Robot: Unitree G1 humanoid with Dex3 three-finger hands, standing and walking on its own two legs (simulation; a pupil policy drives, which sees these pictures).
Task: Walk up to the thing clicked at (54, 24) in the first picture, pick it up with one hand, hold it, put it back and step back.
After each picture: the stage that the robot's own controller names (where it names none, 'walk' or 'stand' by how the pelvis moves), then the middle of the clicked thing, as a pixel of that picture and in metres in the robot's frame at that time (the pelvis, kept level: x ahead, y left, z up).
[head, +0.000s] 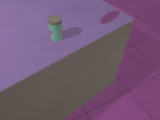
stand; (55, 28) +0.68 +0.17 -0.01
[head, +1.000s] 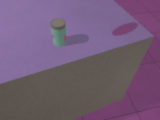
rise first; (58, 32) +0.62 +0.16 +0.01
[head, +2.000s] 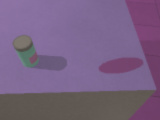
rise first; (26, 52) +0.44 +0.27 +0.01
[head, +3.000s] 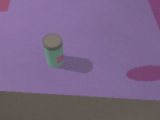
stand; (54, 51) +0.45 +0.14 +0.03
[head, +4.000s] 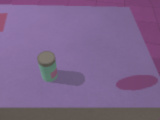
stand; (48, 67) +0.44 +0.16 -0.01
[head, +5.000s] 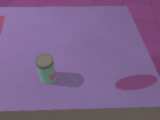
stand; (46, 69) +0.43 +0.17 -0.01
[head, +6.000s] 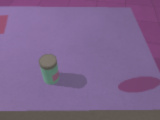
stand; (49, 69) +0.43 +0.15 -0.01
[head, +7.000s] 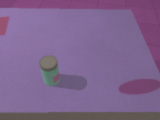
stand; (50, 71) +0.42 +0.15 -0.01
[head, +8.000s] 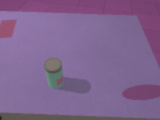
rise first; (54, 73) +0.42 +0.15 -0.01
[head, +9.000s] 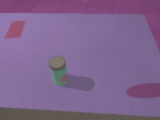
go down; (58, 71) +0.43 +0.14 +0.00
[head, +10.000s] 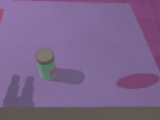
go down; (46, 64) +0.44 +0.14 +0.01
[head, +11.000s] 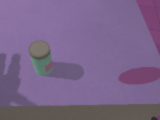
go down; (41, 59) +0.43 +0.14 +0.03
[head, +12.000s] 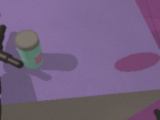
close in; (30, 50) +0.43 +0.15 +0.06
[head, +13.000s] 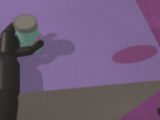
close; (28, 35) +0.48 +0.15 +0.08
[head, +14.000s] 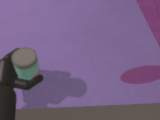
lift; (27, 68) +0.36 +0.17 +0.08
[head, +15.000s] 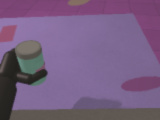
lift; (32, 63) +0.33 +0.16 +0.18
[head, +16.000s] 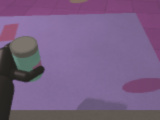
hold; (28, 60) +0.33 +0.17 +0.19
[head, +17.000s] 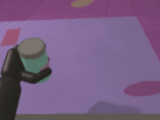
hold; (36, 61) +0.32 +0.14 +0.20
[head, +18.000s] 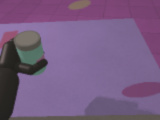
crouch; (31, 54) +0.34 +0.16 +0.21
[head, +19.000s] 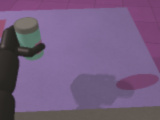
crouch; (30, 39) +0.42 +0.17 +0.18
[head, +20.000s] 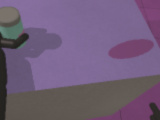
lower; (12, 29) +0.50 +0.17 +0.08
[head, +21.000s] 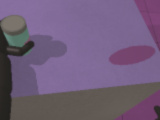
lower; (18, 36) +0.47 +0.17 +0.07
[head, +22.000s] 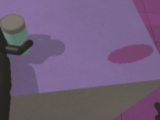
lower; (17, 36) +0.48 +0.17 +0.07
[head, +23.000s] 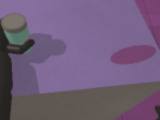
lower; (18, 35) +0.48 +0.17 +0.07
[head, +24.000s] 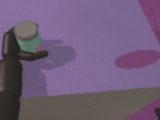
open; (29, 41) +0.46 +0.15 +0.07
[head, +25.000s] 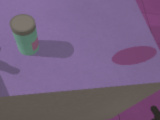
sink last; (26, 36) +0.47 +0.15 +0.07
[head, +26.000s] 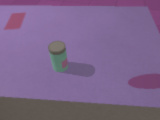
sink last; (58, 56) +0.47 +0.15 +0.05
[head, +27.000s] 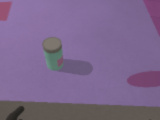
stand; (53, 54) +0.45 +0.14 +0.05
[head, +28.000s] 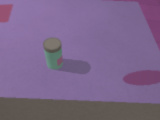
stand; (53, 54) +0.47 +0.14 +0.03
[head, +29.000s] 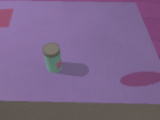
walk; (53, 58) +0.47 +0.14 +0.00
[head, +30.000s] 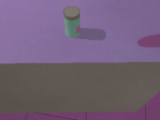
walk; (72, 22) +0.60 +0.08 +0.02
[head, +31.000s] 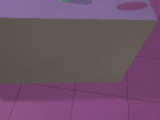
walk; out of the picture +0.86 +0.11 +0.01
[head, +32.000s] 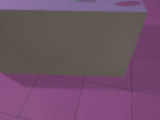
stand; out of the picture +1.12 +0.14 +0.01
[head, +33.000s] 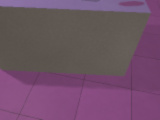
stand; out of the picture +1.13 +0.08 -0.01
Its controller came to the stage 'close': yes
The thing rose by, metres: 0.20
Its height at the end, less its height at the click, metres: +0.00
